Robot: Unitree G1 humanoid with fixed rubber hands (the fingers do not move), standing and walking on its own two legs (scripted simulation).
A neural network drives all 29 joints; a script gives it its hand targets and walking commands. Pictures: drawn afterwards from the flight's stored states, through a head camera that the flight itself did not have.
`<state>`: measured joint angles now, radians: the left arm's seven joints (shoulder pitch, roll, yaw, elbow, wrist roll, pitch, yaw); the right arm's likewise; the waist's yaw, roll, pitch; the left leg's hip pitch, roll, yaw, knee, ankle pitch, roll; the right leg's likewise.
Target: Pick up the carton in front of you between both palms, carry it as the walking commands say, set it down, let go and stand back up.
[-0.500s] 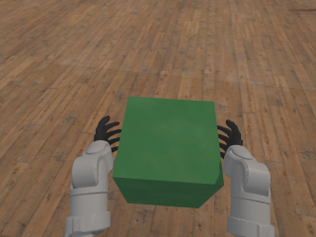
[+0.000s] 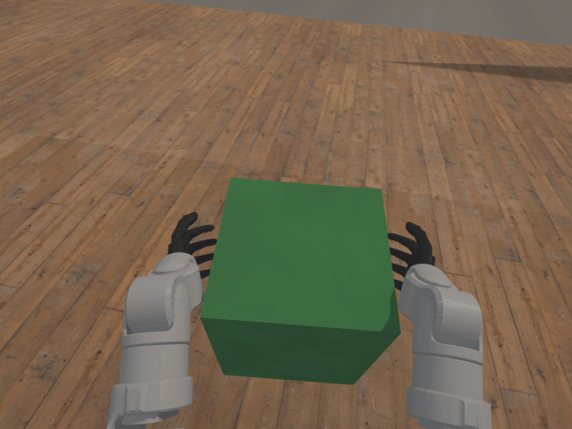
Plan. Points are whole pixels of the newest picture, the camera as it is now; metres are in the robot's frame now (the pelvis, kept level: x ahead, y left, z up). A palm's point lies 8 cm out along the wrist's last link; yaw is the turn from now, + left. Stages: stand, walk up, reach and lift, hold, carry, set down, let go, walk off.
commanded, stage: carry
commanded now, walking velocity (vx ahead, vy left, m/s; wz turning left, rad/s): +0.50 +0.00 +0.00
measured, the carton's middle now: (296, 289) +0.34 +0.00 +0.04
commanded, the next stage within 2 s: none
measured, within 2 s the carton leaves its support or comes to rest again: neither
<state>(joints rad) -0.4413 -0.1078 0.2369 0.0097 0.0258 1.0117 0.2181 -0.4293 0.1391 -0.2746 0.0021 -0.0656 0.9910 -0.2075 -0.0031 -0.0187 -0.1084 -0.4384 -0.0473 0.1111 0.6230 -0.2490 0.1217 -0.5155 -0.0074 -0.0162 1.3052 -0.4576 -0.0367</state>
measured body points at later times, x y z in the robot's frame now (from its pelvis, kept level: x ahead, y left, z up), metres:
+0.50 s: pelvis +0.32 -0.05 +0.01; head +0.38 -0.05 +0.46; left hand +0.65 +0.12 +0.08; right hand +0.67 -0.19 +0.07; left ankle +0.23 +0.08 -0.63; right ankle +0.37 -0.11 -0.72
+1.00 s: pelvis +0.65 +0.02 +0.02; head +0.63 +0.03 +0.47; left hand +0.89 +0.16 +0.07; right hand +0.87 -0.15 +0.08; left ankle +0.67 +0.09 -0.72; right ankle +0.57 -0.11 -0.64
